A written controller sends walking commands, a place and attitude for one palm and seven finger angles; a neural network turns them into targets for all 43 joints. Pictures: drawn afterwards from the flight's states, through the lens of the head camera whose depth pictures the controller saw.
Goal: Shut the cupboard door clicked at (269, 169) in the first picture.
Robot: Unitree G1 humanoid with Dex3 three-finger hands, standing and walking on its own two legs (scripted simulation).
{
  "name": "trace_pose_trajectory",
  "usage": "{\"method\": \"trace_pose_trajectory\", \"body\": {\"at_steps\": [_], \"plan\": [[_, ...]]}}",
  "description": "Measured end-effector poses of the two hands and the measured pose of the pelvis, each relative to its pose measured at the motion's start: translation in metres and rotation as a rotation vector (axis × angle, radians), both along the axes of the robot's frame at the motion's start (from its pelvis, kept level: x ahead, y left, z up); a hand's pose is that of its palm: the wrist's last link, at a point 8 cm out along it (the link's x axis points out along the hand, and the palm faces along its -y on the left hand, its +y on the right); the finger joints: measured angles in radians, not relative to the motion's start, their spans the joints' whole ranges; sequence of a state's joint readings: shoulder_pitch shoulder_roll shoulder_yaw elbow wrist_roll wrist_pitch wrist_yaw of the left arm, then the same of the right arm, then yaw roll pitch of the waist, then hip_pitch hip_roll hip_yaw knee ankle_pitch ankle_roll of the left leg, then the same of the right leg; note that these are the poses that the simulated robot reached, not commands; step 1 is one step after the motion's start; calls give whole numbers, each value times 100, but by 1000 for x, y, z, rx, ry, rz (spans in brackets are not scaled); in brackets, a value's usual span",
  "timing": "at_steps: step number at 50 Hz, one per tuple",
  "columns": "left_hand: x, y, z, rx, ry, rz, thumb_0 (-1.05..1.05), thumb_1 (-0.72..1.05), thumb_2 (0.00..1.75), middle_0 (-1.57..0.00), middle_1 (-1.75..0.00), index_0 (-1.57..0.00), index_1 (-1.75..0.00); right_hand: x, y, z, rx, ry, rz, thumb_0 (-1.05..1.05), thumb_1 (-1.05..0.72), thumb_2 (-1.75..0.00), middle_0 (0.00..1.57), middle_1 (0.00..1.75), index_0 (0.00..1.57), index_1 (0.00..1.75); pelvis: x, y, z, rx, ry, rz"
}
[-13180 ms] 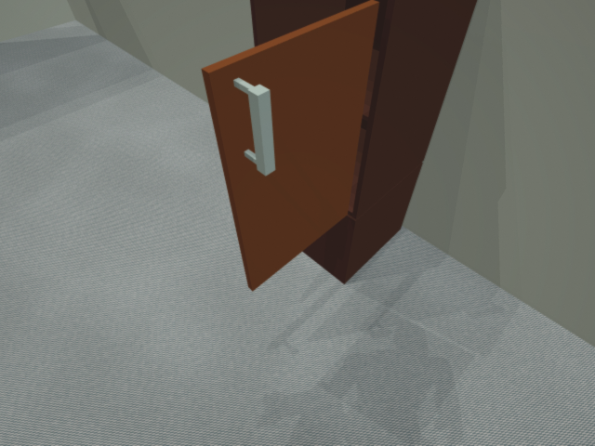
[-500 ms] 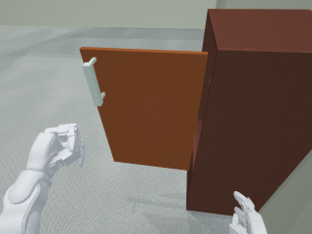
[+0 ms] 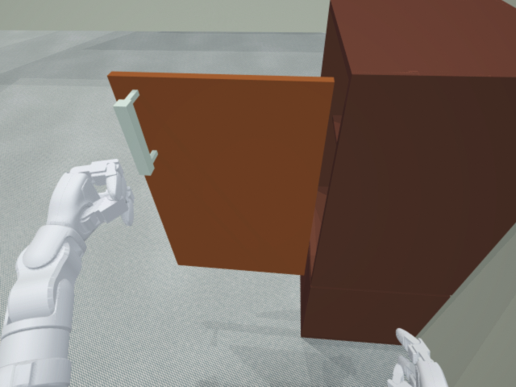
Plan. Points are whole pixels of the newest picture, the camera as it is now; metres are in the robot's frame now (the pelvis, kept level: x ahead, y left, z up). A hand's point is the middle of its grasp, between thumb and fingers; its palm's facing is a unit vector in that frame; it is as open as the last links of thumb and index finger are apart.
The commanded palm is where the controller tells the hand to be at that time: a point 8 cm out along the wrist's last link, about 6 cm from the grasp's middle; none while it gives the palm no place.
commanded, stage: bring the fist close to the handle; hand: left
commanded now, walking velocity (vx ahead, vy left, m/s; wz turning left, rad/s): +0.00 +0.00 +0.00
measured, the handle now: (140, 133) +0.49 +0.26 +0.16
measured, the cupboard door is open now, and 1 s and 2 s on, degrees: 89 89 75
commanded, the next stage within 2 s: push the door shut along its arc in 0.78 s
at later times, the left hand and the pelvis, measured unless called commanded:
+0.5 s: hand (139, 160) +0.41 +0.23 +0.16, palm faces +0.03 -1.00 -0.03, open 3.1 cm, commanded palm +0.38 +0.28 +0.16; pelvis +0.00 +0.00 +0.00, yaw -1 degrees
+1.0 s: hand (136, 164) +0.39 +0.23 +0.17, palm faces +0.01 -1.00 -0.01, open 3.1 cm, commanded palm +0.38 +0.28 +0.16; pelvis +0.01 +0.01 +0.00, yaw +0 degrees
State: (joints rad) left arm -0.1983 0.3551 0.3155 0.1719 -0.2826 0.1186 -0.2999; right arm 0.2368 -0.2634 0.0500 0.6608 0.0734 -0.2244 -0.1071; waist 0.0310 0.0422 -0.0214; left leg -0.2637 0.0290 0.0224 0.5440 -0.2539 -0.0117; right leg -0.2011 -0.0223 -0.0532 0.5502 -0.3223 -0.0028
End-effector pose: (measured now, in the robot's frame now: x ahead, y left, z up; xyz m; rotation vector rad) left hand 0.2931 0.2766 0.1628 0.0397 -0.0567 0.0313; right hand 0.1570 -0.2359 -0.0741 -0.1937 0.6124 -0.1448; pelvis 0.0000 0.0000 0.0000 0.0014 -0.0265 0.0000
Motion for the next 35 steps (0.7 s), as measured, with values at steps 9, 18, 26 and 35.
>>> {"method": "trace_pose_trajectory", "body": {"at_steps": [9, 18, 26, 35], "plan": [[29, 2, 2, -3, 15, -4, 2, 90, 90, -130, -150, -130, -150, -7, -3, -6, -11, 52, -24, 2, -90, -90, 20, 30, 21, 30, 1, 2, 0, -2, 17, 2], [68, 3, 2, -10, 49, -5, 2, 90, 90, -130, -150, -130, -150, -24, -7, -13, -14, 120, -56, 2, -90, -90, 20, 30, 21, 30, 2, 3, -1, -3, 47, -2], [95, 9, 1, -11, 50, -7, 2, 90, 90, -130, -150, -130, -150, -53, -19, -22, -27, 219, -109, 2, -90, -90, 20, 30, 21, 30, 6, 4, -2, -4, 81, -14], [94, 5, -8, -20, 45, -18, 2, 90, 90, -130, -150, -130, -150, -67, -24, -27, -28, 276, -147, 2, -90, -90, 20, 30, 20, 30, 13, 6, -2, -4, 87, -22]]}}
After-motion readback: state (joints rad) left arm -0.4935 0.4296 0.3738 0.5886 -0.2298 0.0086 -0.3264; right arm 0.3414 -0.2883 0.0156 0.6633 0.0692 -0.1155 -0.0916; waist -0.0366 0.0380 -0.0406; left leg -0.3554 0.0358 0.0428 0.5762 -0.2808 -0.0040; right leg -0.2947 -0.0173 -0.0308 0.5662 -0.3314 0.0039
